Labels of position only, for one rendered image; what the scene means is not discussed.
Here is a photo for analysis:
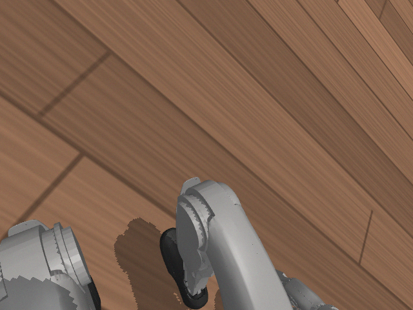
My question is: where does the right robot foot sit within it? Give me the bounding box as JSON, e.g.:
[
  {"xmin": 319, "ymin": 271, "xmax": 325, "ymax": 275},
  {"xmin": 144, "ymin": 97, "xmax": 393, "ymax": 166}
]
[{"xmin": 159, "ymin": 228, "xmax": 208, "ymax": 309}]

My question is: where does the right robot hand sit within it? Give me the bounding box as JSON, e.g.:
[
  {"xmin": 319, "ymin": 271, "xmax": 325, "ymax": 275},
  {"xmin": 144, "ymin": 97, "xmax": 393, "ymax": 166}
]
[{"xmin": 276, "ymin": 269, "xmax": 326, "ymax": 310}]

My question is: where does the left robot foot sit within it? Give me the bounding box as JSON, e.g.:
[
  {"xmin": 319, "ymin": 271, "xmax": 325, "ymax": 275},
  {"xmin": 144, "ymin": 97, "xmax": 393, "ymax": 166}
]
[{"xmin": 87, "ymin": 276, "xmax": 101, "ymax": 310}]

